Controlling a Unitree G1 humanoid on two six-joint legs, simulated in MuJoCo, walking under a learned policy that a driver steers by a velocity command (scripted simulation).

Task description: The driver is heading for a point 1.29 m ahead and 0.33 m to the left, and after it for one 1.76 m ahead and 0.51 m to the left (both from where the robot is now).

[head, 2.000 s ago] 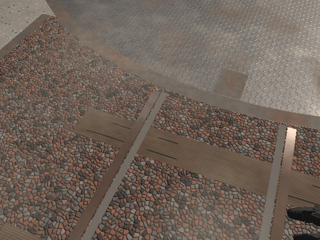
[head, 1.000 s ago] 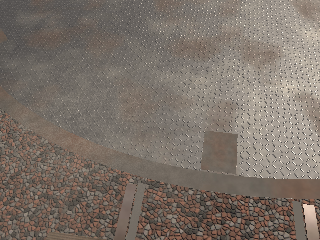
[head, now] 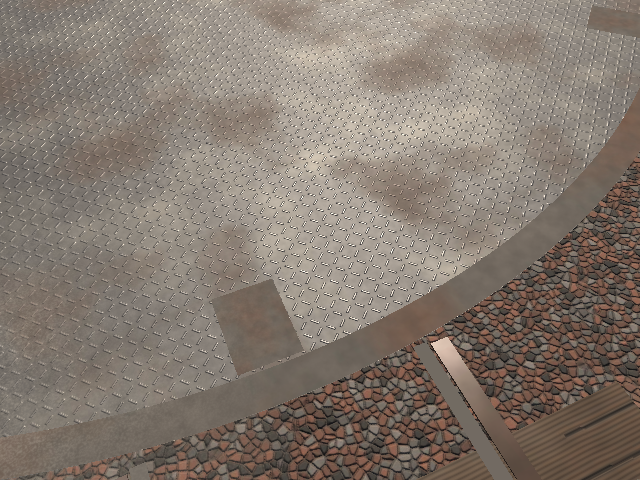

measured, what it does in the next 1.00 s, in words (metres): walks ahead, turning left: left foot, then right foot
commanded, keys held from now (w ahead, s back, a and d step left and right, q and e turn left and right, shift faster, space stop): q+shift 0.48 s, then w+q+shift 0.12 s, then w+shift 0.04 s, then w+e+shift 0.36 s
